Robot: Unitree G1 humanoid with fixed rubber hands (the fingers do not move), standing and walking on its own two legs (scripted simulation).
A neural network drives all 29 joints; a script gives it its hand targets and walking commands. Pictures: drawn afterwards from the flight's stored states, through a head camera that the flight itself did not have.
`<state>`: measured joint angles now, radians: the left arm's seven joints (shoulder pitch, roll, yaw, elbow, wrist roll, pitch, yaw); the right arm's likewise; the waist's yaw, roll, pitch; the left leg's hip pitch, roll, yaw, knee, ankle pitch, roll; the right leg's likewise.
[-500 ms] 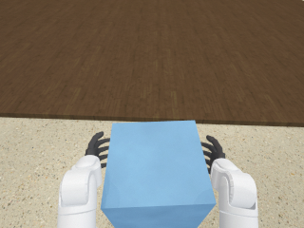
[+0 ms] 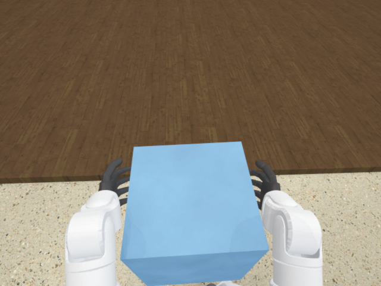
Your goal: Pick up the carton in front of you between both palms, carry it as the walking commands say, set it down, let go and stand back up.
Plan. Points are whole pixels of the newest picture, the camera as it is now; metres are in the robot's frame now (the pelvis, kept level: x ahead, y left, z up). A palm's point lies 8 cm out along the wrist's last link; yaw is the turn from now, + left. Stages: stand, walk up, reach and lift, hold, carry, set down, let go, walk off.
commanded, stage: carry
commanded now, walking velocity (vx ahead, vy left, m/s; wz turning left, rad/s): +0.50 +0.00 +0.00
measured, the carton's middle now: (191, 218) +0.26 -0.01 +0.01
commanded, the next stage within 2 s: none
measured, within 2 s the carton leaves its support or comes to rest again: neither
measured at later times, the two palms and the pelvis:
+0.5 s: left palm (123, 87) +0.61 +0.16 +0.10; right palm (229, 88) +0.62 -0.14 +0.09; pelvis +0.35 +0.00 +0.00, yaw +3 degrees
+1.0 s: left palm (129, 6) +1.06 +0.18 +0.16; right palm (205, 10) +1.06 -0.12 +0.16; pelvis +0.67 +0.03 -0.01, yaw +2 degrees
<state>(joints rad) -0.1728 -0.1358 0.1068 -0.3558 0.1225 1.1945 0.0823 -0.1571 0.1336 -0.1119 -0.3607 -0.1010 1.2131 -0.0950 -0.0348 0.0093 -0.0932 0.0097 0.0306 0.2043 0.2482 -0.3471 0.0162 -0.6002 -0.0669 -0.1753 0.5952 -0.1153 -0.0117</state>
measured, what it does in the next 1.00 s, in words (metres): walks ahead: right foot, then left foot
